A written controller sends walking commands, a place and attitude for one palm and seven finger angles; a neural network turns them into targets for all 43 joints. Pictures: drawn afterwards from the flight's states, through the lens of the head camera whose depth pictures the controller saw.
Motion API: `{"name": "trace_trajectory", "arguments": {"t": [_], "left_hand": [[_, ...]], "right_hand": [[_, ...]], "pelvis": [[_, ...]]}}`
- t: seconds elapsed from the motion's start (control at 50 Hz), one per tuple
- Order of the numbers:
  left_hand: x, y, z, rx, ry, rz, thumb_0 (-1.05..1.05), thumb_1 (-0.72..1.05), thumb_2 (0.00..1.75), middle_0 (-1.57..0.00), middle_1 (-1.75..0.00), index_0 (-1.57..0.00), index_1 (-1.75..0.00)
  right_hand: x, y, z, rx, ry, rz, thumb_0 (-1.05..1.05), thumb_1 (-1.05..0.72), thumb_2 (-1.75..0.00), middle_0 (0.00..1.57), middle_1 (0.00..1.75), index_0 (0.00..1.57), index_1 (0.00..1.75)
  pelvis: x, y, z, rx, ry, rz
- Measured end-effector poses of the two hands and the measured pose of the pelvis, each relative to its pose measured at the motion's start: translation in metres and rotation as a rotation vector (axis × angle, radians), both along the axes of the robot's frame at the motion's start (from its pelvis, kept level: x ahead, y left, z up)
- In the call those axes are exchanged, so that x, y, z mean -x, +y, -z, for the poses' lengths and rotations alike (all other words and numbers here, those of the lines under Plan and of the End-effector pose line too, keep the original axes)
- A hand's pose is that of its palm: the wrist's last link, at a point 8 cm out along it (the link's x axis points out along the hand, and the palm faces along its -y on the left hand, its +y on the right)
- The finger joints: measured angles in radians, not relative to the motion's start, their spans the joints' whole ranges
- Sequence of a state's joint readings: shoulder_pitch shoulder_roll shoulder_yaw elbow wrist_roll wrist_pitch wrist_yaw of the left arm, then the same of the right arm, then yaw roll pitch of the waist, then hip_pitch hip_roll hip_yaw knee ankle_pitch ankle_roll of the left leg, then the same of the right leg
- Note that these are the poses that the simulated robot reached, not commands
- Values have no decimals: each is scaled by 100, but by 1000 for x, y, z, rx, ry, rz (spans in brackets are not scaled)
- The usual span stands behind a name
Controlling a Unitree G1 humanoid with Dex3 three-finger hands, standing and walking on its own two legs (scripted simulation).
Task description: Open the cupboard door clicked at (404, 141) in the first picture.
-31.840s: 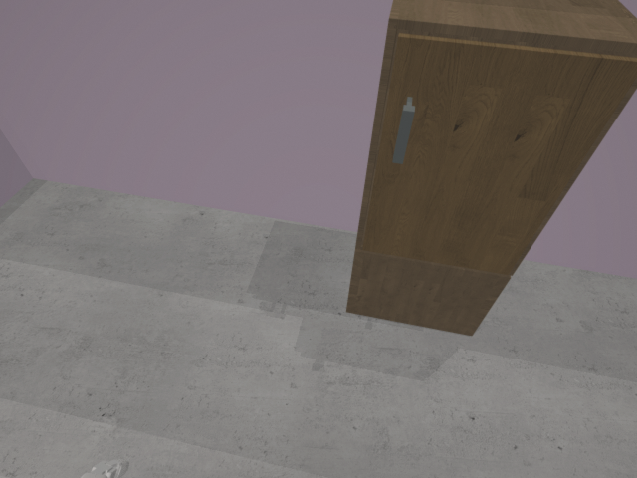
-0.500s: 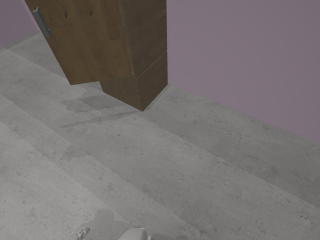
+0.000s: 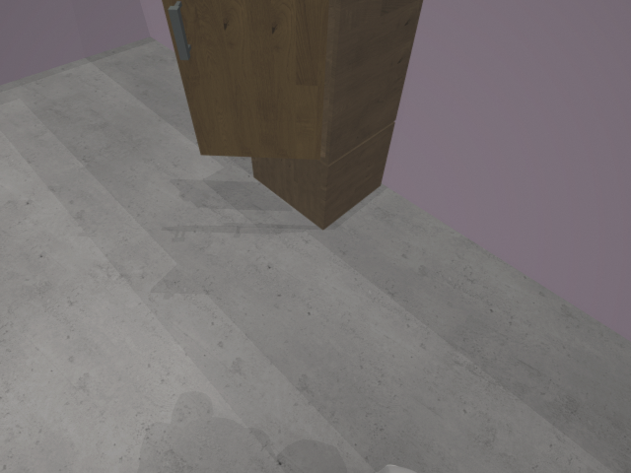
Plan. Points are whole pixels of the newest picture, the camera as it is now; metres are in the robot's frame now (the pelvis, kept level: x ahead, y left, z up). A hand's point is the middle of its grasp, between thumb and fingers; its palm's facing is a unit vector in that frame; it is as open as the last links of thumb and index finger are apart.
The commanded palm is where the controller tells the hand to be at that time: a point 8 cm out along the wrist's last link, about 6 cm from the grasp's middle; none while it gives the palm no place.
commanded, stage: take the last steps up to it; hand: left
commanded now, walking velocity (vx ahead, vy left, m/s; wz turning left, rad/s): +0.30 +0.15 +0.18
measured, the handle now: (181, 30) +1.07 +0.43 +0.04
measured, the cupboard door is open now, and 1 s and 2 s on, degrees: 43 43 43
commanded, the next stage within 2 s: come to a stop and stand still in 1.26 s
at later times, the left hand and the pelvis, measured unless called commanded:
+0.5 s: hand out of the picture +0.07 +0.21 -0.18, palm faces +0.23 -0.96 -0.18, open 7.3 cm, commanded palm none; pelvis +0.14 +0.04 +0.00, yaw +8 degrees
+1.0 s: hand (184, 281) +0.45 +0.29 -0.16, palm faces +0.04 -0.98 -0.20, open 7.4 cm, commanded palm none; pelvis +0.32 +0.10 -0.02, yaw +3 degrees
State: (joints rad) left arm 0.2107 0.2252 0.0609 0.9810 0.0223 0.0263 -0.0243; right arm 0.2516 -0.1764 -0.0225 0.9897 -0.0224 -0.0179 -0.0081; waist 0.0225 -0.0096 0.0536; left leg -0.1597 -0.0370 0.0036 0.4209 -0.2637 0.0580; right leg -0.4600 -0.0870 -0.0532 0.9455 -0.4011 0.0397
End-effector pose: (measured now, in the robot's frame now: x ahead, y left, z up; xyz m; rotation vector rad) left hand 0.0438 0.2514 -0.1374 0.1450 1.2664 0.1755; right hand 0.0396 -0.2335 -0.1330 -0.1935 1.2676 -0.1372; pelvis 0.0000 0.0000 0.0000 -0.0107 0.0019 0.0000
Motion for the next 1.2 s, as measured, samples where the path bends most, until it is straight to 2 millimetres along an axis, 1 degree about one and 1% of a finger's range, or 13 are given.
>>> {"name": "trace_trajectory", "arguments": {"t": [0.14,0.22,0.32,0.4,0.52,0.58,0.66,0.8,0.9,1.0,1.08,1.14,1.2], "left_hand": [[-68,-17,-7,-41,-132,40,0,91,90,-19,-29,-20,-30],[-75,-25,-9,-42,-162,-21,0,91,90,-20,-29,-20,-30],[-53,-27,-9,-17,-55,-93,0,92,90,-20,-29,-20,-30],[-32,-17,-6,9,54,-140,0,93,90,-20,-29,-20,-30],[-9,13,12,55,206,-229,0,92,90,-20,-29,-20,-30],[-14,35,27,70,280,-233,0,91,90,-20,-29,-20,-30],[-64,63,24,55,256,-189,1,91,90,-20,-29,-20,-30],[-210,95,5,21,15,-90,1,91,90,-19,-29,-20,-30],[-311,96,-7,8,-130,-13,0,91,90,-19,-29,-20,-30],[-392,85,-5,-7,-216,58,0,91,90,-19,-29,-20,-30],[-408,79,-2,-1,-223,31,0,91,90,-19,-29,-20,-30],[-397,78,-1,12,-146,-7,0,91,90,-20,-29,-20,-30],[-387,94,-2,-8,-87,-54,-2,95,90,-20,-29,-21,-30]], "right_hand": [[18,-12,28,-55,118,50,1,-90,-90,21,30,20,30],[-1,-23,31,-49,175,10,1,-90,-90,20,30,20,30],[-62,-25,10,-28,115,-20,1,-91,-90,20,30,20,30],[-121,-10,-2,-16,48,-70,1,-91,-90,20,30,19,30],[-219,44,0,-3,-53,-181,1,-91,-90,20,30,19,30],[-256,75,6,7,-128,-198,1,-91,-90,20,30,19,30],[-267,105,3,-11,-140,-165,1,-91,-90,20,30,20,30],[-252,110,3,2,-32,-63,-1,-94,-90,21,30,20,30],[-230,112,14,-20,113,-3,0,-93,-90,20,30,20,30],[-223,113,31,-58,237,62,1,-91,-90,20,30,20,30],[-249,112,33,-69,274,71,1,-91,-90,20,30,20,30],[-292,112,23,-58,224,59,1,-91,-90,20,30,20,30],[-342,117,13,-51,144,35,1,-91,-90,20,30,19,30]], "pelvis": [[-32,-16,14,-36,-8,-19],[-49,-18,13,-17,-27,-77],[-77,-11,-1,-32,-6,-100],[-102,4,-6,-38,10,-117],[-147,48,8,-16,18,-132],[-168,71,21,-12,13,-128],[-191,88,14,-18,6,-96],[-238,109,2,-33,1,-74],[-276,111,4,-44,-11,-66],[-323,103,18,-50,-22,-52],[-348,101,18,-20,-40,-67],[-366,103,9,-10,-32,-68],[-385,108,1,-9,-18,-67]]}}
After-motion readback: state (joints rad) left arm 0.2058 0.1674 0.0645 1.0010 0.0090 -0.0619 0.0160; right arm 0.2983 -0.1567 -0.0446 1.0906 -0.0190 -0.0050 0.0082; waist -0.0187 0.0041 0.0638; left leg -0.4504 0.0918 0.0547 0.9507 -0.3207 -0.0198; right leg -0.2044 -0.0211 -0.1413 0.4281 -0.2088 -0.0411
